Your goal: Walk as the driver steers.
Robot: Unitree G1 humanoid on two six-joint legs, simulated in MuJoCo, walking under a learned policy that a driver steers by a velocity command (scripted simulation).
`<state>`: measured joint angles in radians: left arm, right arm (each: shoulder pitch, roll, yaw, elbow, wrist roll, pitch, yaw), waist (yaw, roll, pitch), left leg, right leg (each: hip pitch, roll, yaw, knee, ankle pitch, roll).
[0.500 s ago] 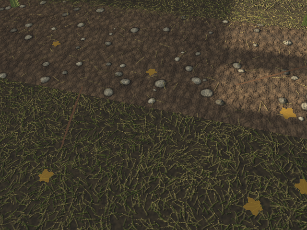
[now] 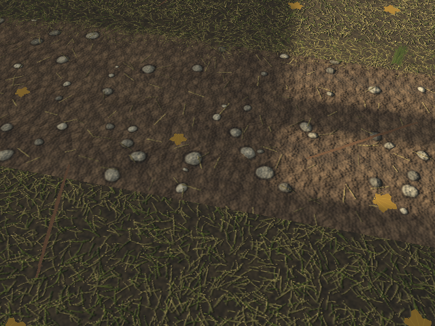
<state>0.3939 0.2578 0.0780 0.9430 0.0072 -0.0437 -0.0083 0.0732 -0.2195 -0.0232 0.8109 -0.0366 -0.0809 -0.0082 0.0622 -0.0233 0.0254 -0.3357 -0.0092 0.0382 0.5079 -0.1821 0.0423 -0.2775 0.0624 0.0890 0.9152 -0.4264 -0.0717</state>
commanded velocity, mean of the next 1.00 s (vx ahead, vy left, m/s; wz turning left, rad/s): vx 0.50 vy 0.00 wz -0.19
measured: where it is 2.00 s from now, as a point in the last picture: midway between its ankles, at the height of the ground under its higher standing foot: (268, 229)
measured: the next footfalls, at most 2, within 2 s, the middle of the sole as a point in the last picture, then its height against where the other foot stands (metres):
right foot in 0.44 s outside the picture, level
left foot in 1.02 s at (254, 278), level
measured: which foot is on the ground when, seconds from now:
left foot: down 0.00-0.46, up 0.48-1.00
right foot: up 0.00-0.42, down 0.44-1.00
